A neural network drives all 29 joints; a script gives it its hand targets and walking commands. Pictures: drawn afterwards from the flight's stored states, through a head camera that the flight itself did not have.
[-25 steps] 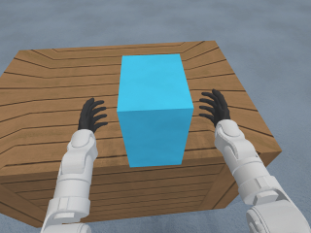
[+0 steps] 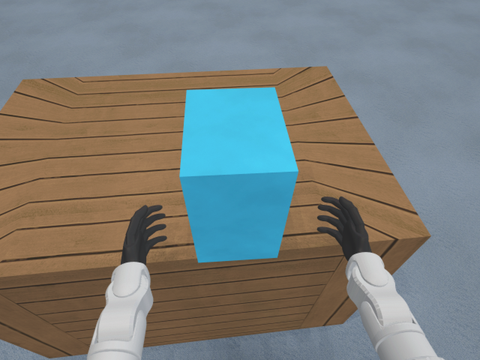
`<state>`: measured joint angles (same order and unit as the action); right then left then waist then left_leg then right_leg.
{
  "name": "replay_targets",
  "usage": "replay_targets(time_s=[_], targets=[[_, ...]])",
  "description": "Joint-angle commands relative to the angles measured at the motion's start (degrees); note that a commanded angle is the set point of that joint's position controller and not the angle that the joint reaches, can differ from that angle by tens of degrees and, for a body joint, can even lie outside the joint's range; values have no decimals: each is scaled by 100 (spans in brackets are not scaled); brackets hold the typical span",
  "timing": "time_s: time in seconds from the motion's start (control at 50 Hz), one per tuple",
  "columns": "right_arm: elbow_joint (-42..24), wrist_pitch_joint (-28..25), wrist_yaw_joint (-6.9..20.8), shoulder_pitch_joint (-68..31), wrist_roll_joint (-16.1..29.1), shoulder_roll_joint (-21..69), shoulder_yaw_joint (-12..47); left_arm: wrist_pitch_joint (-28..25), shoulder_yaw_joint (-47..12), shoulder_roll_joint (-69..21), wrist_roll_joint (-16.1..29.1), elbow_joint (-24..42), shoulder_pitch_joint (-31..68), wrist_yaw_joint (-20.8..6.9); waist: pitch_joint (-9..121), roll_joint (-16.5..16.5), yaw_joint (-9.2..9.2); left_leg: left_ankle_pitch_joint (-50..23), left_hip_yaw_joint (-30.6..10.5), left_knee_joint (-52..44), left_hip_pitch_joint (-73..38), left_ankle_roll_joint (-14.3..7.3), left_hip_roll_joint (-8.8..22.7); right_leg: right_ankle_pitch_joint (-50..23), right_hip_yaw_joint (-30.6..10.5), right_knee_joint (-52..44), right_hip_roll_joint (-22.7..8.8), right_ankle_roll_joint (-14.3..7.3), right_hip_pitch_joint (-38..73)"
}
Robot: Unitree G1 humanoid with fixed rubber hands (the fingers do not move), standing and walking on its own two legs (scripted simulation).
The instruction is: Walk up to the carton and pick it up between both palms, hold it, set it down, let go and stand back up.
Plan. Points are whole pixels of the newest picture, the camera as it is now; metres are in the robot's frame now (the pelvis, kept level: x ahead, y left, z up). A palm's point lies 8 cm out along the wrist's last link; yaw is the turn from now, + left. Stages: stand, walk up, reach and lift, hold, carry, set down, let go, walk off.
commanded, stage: set down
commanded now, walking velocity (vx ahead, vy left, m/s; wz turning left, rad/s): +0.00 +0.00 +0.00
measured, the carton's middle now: (234, 179) +0.45 +0.06 +0.04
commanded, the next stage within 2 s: let go in 1.26 s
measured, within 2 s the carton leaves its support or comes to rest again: neither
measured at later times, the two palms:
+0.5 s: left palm (127, 291) +0.24 +0.23 -0.02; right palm (363, 294) +0.25 -0.17 -0.01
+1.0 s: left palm (118, 328) +0.20 +0.24 -0.06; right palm (373, 336) +0.20 -0.19 -0.06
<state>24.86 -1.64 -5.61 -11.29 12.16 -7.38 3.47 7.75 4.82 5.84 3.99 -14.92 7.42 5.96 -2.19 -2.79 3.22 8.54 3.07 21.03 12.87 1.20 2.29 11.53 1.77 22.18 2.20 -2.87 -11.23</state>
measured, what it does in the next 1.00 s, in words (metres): stands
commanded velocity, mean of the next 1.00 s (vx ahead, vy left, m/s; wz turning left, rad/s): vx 0.00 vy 0.00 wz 0.00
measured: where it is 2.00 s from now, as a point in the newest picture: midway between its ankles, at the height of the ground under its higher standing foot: outside the picture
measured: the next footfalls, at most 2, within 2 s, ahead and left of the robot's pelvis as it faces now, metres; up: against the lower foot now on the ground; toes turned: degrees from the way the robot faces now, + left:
none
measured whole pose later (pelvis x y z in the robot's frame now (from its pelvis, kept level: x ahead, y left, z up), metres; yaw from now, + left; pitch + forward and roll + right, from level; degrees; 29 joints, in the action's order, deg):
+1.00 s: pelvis +0.03 +0.02 +0.00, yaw -1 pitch -2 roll +0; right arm 37.3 -10.3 1.3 10.0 3.7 -9.0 1.1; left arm 3.1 0.1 10.4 1.2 -26.6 -11.6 2.7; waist -1.7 -1.6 2.0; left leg 11.4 3.8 20.0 6.4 -0.1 1.2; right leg 12.5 0.2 18.5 1.4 -1.3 -3.8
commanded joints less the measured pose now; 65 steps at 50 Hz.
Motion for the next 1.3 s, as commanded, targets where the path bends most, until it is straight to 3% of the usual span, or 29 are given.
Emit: replay_targets(time_s=[0.0,0.12,0.18,0.26,0.38,0.62,1.04,1.18,1.28], targets=[[-974,-638,179,-1014,-73,-436,-189,-877,-96,360,-76,902,1140,100,2112,201,3,-1495,-84,48,-1245,-134,-292,-1046,-460,-403,-184,335,238],[-418,-934,316,-661,-176,-450,-199,-1318,-175,418,-159,303,837,141,1742,222,-36,-1176,-86,-70,-1119,-176,-249,-888,-551,-449,-258,276,239],[-450,-891,350,-611,-199,-484,-216,-1142,-237,488,-105,392,804,146,1640,234,-24,-948,-51,-163,-1089,-202,-201,-708,-539,-449,-265,253,240],[-663,-823,410,-373,-115,-613,-213,-850,-312,537,-58,695,507,137,1730,324,-9,-1223,-15,-101,-1319,-128,-171,-837,-434,-421,-184,198,224],[-421,-688,515,234,-240,-671,-296,-485,-293,454,-172,521,-68,18,1315,342,-17,-1277,-48,-158,-1675,-78,-161,-478,-283,-674,-96,132,-149],[-199,-818,716,904,-623,-776,-511,-697,-395,642,-197,206,-587,-68,955,286,-78,-1196,-22,-226,-1591,-33,-116,-454,-188,-783,-101,73,-158],[668,-1171,614,1833,-974,-800,-451,-569,-224,1071,-368,-424,-1603,-464,547,323,-166,-1712,-17,-69,-1778,49,-216,-1189,-123,-806,-153,215,49],[917,-1188,574,1937,-1108,-804,-496,-458,-175,1180,-428,-618,-1683,-585,391,322,-213,-1665,-26,-15,-1800,50,-220,-1211,-87,-790,-189,247,6],[1144,-1225,574,1792,-1266,-833,-637,-377,-233,1237,-418,-687,-1408,-585,342,343,-317,-1252,-14,26,-1759,34,-156,-931,-37,-691,-193,237,-181]])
